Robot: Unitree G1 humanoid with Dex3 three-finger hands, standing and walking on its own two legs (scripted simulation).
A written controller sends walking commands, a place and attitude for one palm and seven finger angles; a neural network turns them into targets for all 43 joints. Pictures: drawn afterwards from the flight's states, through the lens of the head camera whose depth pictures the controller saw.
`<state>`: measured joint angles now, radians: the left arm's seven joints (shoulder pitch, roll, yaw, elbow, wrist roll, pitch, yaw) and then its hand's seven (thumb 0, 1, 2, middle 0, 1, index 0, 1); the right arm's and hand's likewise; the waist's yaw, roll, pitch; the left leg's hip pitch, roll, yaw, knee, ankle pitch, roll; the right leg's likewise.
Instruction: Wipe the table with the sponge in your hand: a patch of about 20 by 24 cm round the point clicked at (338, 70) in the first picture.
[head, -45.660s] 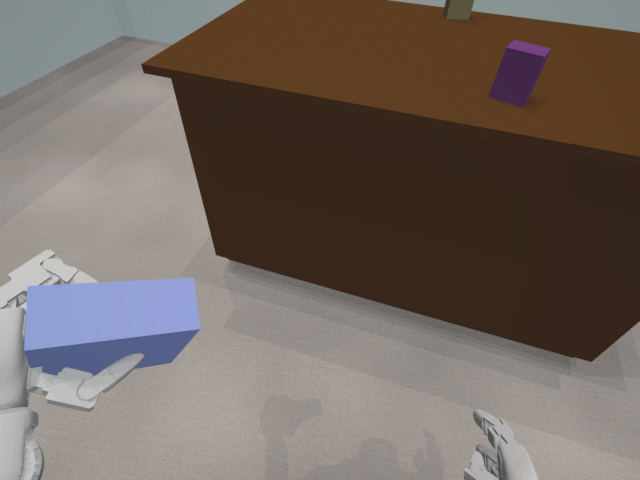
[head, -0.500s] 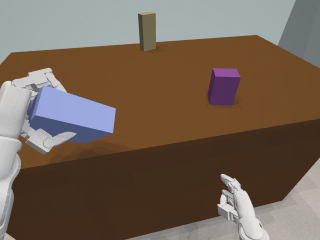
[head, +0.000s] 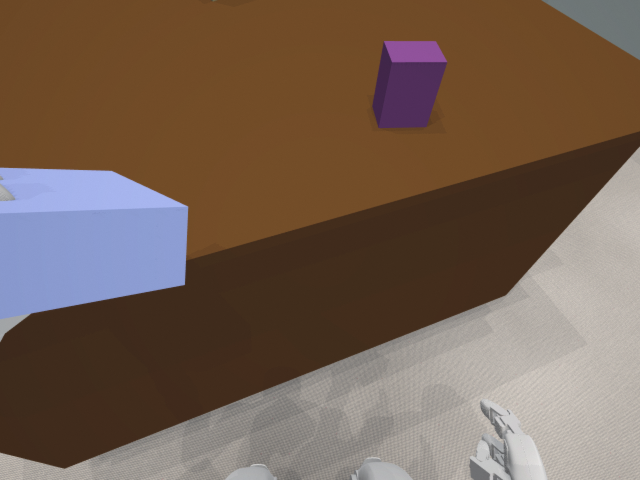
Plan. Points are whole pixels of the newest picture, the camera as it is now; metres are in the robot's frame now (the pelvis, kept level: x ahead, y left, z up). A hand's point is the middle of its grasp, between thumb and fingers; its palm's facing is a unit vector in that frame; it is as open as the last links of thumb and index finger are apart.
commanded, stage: step back with the hand held close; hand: left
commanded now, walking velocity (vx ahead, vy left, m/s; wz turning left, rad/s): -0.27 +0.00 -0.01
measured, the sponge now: (77, 223) +0.25 +0.18 +0.27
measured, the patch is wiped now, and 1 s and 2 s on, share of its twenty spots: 0.95 0.95 0.95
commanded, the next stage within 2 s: stop stepping back and stand still in 0.44 s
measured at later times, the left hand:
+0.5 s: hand out of the picture +0.08 +0.22 +0.32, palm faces +0.60 -0.75 -0.29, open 9.2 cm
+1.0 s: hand out of the picture -0.03 +0.18 +0.32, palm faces +0.63 -0.71 -0.32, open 9.2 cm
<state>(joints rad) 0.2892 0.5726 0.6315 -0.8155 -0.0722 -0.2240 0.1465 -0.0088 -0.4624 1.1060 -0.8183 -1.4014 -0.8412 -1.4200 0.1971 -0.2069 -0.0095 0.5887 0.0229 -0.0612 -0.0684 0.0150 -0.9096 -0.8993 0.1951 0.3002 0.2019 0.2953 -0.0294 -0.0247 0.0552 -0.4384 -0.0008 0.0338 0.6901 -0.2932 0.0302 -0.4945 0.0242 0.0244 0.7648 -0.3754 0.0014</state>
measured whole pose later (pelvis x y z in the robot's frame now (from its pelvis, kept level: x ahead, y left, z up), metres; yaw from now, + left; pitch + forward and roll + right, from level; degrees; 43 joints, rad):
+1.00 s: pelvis -0.23 -0.07 +0.00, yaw +4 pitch -1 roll +1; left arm 0.15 0.50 0.54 -0.55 -0.05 -0.16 0.15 -0.01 -0.46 1.10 -0.82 -1.40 -0.84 -1.42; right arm 0.28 -0.25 -0.02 0.62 0.04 -0.03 -0.06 0.01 -0.91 -0.90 0.19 0.30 0.20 0.30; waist -0.03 0.01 -0.05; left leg -0.31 0.05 0.00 0.70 -0.48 0.01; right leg -0.42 0.06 -0.02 0.65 -0.27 -0.05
